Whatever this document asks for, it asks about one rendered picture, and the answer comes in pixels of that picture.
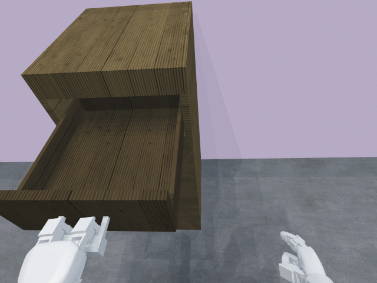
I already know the handle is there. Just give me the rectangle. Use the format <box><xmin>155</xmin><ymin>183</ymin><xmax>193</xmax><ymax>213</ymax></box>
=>
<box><xmin>58</xmin><ymin>216</ymin><xmax>110</xmax><ymax>256</ymax></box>

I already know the right robot hand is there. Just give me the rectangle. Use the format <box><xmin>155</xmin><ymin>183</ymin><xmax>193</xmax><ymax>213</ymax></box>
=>
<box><xmin>279</xmin><ymin>231</ymin><xmax>326</xmax><ymax>283</ymax></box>

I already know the cabinet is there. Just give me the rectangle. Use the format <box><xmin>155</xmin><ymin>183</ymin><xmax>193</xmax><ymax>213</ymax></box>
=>
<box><xmin>21</xmin><ymin>1</ymin><xmax>201</xmax><ymax>230</ymax></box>

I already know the drawer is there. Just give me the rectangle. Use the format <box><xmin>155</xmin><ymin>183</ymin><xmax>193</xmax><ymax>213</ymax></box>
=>
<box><xmin>0</xmin><ymin>94</ymin><xmax>184</xmax><ymax>232</ymax></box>

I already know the left robot hand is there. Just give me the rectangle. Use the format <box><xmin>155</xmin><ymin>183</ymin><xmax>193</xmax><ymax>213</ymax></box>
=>
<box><xmin>18</xmin><ymin>216</ymin><xmax>100</xmax><ymax>283</ymax></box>

